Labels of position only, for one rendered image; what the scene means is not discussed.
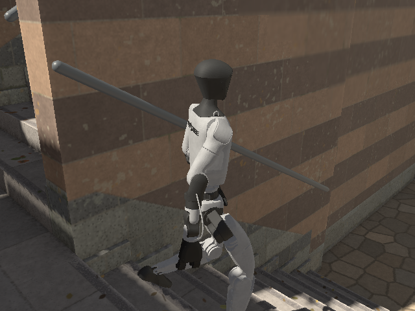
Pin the right robot upper arm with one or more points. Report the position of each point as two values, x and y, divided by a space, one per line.
219 134

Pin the right robot forearm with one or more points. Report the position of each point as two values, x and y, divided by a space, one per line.
192 215

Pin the robot right hand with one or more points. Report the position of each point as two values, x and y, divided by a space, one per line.
189 252

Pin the robot left hand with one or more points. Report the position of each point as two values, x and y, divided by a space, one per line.
223 196

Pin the humanoid robot torso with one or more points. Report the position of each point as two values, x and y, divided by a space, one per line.
216 173

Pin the left robot upper arm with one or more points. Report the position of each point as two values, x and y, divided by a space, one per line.
185 144

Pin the right robot thigh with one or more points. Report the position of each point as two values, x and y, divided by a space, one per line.
225 228

